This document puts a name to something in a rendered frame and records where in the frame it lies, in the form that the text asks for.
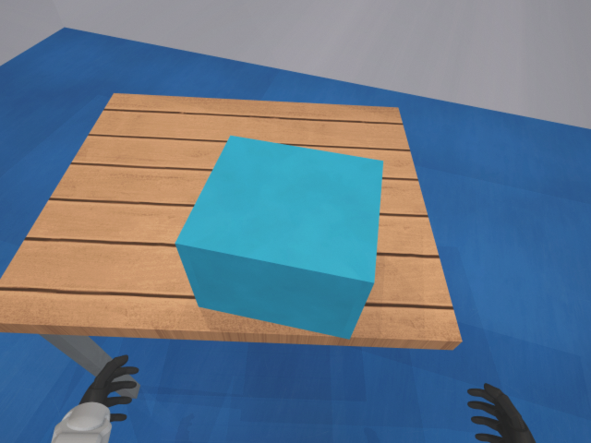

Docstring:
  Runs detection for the carton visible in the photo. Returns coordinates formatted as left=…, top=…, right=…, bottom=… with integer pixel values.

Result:
left=175, top=136, right=383, bottom=340

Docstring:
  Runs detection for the robot left forearm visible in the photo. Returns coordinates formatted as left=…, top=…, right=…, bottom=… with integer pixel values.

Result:
left=51, top=402, right=112, bottom=443

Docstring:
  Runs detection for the table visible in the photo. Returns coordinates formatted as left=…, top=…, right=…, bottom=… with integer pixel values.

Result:
left=0, top=93, right=462, bottom=399

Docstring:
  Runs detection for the left robot hand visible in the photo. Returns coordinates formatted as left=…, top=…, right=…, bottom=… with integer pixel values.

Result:
left=79, top=355, right=139, bottom=422

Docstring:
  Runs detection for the right robot hand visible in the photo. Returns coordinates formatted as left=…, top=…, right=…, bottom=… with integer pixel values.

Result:
left=467, top=383, right=536, bottom=443

